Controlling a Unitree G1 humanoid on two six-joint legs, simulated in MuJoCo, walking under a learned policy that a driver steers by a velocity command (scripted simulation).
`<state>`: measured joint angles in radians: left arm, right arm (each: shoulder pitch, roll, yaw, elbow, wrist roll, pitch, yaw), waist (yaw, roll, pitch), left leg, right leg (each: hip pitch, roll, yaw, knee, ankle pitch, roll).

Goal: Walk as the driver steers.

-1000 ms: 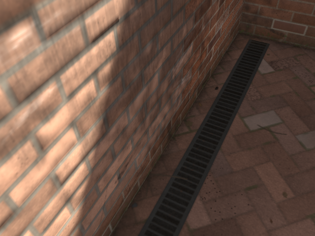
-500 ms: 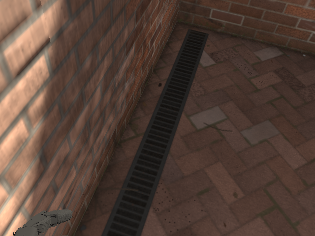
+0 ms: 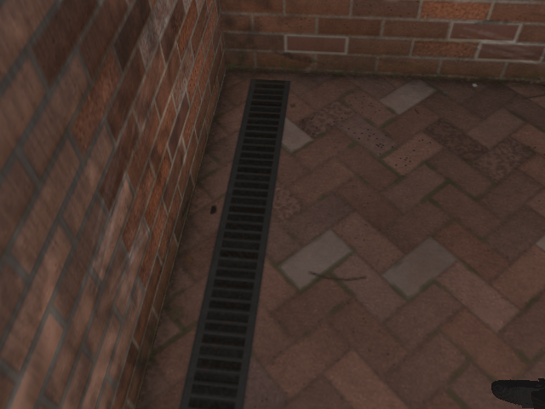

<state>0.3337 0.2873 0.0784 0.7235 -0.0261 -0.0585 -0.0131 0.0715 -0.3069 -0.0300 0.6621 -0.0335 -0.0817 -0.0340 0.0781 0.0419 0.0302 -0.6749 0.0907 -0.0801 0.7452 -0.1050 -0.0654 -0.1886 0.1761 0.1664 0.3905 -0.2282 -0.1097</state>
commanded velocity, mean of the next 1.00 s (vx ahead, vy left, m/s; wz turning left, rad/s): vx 0.50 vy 0.00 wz -0.42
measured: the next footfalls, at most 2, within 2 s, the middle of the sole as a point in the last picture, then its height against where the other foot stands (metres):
left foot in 0.14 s outside the picture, level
right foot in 0.64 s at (424, 404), level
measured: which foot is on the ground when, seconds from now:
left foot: up 0.00-0.12, down 0.14-0.66, up 0.68-1.00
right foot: down 0.00-0.16, up 0.18-0.62, down 0.64-1.00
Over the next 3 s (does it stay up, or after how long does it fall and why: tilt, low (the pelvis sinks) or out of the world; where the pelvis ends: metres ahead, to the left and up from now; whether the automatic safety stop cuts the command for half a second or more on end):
stays up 0.78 -0.35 0.01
